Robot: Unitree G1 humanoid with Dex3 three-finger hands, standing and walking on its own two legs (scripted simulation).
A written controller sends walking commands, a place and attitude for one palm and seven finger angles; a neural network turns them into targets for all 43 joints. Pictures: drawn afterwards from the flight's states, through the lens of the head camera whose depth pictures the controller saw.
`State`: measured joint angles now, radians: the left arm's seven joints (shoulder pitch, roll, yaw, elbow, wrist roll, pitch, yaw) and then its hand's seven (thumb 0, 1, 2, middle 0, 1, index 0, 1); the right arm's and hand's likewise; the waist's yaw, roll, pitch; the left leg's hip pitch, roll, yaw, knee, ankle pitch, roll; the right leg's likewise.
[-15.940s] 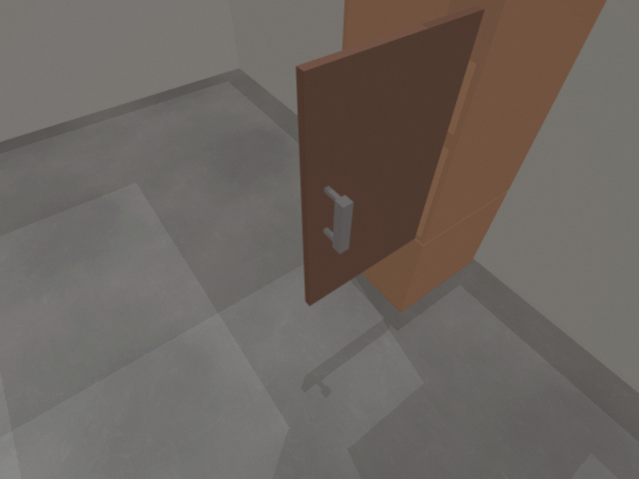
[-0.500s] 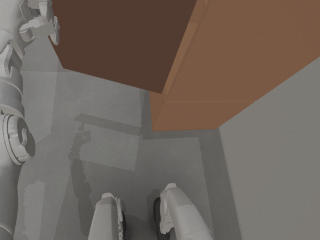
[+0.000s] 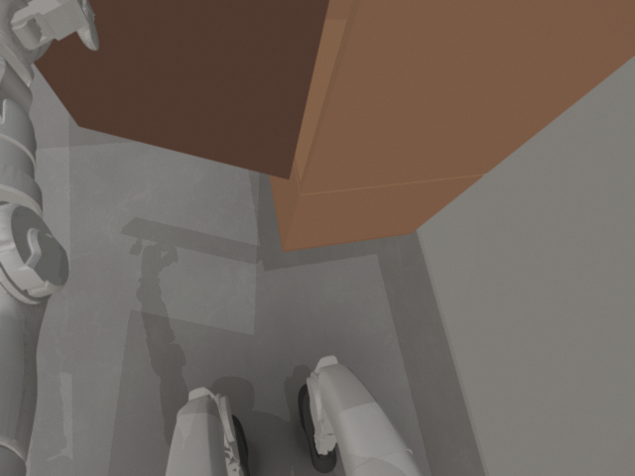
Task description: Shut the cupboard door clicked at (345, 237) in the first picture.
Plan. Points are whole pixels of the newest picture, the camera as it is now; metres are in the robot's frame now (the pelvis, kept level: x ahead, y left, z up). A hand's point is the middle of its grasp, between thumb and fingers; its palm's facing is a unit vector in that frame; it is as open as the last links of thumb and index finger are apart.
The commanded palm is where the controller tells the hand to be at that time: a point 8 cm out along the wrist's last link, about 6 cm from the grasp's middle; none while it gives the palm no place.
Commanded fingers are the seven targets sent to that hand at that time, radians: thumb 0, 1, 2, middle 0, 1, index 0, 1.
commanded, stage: pull the fist back off the door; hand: left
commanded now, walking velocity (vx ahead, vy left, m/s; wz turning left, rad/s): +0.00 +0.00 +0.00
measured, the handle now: out of the picture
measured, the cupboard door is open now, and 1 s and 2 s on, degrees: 68 68 68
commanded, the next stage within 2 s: draw the hand back to the body in 0.80 s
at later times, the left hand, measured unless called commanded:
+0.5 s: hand (79, 64) +0.54 +0.14 +0.09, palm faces +0.04 -1.00 -0.03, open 3.1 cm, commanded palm +0.50 +0.18 +0.09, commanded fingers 0.00 0.90 0.90 -1.30 -1.50 -1.30 -1.50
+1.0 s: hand (83, 99) +0.50 +0.14 +0.10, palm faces +0.02 -1.00 -0.03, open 3.1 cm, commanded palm +0.45 +0.19 +0.11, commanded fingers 0.00 0.90 0.90 -1.30 -1.50 -1.30 -1.50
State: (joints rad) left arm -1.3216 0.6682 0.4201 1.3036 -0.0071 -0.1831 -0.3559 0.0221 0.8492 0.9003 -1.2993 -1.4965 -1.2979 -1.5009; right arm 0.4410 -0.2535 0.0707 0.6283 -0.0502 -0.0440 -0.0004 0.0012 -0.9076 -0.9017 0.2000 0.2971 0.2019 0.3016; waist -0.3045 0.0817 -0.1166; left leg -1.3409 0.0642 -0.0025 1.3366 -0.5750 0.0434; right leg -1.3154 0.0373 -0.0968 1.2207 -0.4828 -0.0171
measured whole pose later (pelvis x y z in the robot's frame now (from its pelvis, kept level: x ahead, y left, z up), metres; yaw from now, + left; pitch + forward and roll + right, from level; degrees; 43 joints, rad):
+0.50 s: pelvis +0.01 -0.02 +0.03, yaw +3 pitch +26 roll -2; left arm -0.96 0.44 0.37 1.18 -0.04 -0.40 -0.13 0.01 0.90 0.90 -1.30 -1.50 -1.30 -1.50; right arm 0.42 -0.27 0.01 0.61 -0.04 0.04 0.06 0.00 -0.91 -0.90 0.20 0.30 0.20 0.30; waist -0.21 0.05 -0.13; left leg -1.10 0.05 0.01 1.17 -0.53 0.01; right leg -1.10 0.03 -0.08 1.11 -0.47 -0.05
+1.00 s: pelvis +0.00 -0.01 +0.03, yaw +3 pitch +24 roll -2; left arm -0.88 0.35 0.30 1.12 -0.07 -0.47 -0.11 0.01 0.90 0.90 -1.30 -1.50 -1.30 -1.50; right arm 0.34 -0.25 0.01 0.62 -0.02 0.03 0.03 0.00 -0.91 -0.90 0.20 0.30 0.20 0.30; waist -0.17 0.05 -0.14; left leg -1.08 0.03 0.02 1.19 -0.52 0.02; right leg -1.08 0.01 -0.07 1.14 -0.47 -0.03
